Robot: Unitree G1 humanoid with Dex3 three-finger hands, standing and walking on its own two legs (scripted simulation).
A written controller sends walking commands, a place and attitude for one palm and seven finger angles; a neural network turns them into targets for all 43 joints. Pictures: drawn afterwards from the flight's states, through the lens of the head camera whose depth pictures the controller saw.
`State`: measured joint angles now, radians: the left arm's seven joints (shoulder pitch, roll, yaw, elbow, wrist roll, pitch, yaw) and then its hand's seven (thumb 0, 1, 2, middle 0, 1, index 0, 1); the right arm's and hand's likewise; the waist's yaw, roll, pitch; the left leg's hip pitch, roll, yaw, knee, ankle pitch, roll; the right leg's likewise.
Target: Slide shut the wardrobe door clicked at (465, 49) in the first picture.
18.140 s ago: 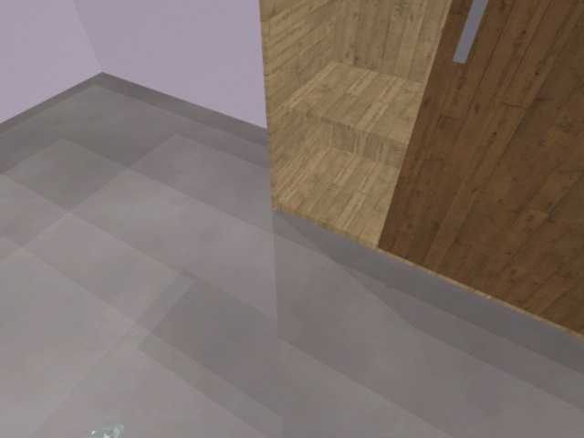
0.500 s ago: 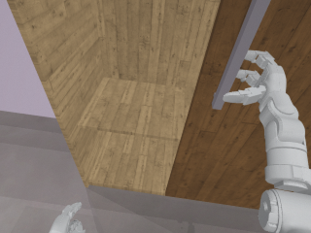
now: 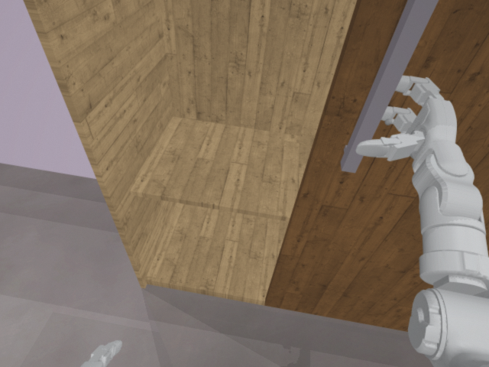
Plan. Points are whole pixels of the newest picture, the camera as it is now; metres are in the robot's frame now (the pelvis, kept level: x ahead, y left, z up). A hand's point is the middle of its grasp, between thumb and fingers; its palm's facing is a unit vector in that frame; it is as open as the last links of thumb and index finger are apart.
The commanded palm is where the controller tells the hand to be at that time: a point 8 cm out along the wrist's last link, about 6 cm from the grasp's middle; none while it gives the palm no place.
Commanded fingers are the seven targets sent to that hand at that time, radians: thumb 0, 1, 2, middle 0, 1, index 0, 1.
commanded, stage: slide the fingers in behind the handle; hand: right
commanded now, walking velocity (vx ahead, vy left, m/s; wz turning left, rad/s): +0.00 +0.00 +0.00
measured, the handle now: (378, 87) +0.49 -0.14 +0.26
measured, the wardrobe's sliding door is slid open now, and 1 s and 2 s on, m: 0.50 0.50 0.50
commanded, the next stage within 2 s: move the hooked fingers beside the handle in 0.76 s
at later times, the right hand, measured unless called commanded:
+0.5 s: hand (391, 129) +0.41 -0.15 +0.24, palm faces +0.07 +1.00 +0.00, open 14.0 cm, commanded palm +0.39 -0.20 +0.23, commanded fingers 0.00 0.50 -0.30 0.30 1.20 0.30 1.20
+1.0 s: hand (387, 128) +0.41 -0.15 +0.24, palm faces +0.09 +1.00 +0.00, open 14.1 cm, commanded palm +0.39 -0.19 +0.23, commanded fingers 0.00 0.50 -0.30 0.30 1.20 0.30 1.20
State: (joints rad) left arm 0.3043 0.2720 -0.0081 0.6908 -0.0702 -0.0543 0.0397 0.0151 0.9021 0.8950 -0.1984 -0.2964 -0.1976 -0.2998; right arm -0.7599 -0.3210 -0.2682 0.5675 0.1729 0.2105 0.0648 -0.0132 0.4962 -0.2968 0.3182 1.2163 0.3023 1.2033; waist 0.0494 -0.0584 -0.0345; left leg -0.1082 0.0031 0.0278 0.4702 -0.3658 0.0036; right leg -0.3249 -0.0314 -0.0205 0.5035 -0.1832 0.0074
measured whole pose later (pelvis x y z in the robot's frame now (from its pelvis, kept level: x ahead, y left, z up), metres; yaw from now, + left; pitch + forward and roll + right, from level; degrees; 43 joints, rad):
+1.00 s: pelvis -0.01 +0.00 +0.00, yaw -1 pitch -1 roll +1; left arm 0.26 0.26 -0.02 0.70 -0.07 -0.07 0.04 0.02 0.90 0.90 -0.20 -0.30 -0.20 -0.30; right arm -0.75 -0.25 -0.19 0.46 0.18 0.26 -0.02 -0.01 0.50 -0.30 0.28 1.19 0.26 1.24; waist 0.01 -0.06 -0.02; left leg -0.10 0.01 0.05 0.47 -0.36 0.00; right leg -0.33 -0.02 0.00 0.51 -0.17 0.00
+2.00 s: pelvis +0.00 +0.00 +0.00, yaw -1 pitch -1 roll +0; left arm 0.23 0.28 -0.02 0.66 -0.08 -0.03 0.06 0.01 0.90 0.90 -0.20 -0.30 -0.20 -0.30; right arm -0.64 -0.35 -0.27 0.41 0.21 0.29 0.11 -0.01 0.50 -0.30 0.30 1.20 0.30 1.20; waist 0.02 -0.05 -0.04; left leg -0.07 0.00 0.04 0.45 -0.36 0.01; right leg -0.30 -0.03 0.00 0.49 -0.18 0.01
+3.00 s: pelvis -0.01 -0.01 +0.00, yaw +0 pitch +0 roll +1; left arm 0.29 0.27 -0.02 0.66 -0.08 -0.06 0.05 0.01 0.90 0.89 -0.20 -0.30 -0.20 -0.30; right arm -0.70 -0.40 -0.30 0.52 0.20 0.22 0.15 -0.01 0.50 -0.30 0.30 1.20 0.30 1.20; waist 0.05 -0.06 -0.03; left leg -0.09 0.01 0.03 0.44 -0.34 -0.01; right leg -0.32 -0.03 -0.02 0.49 -0.17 0.00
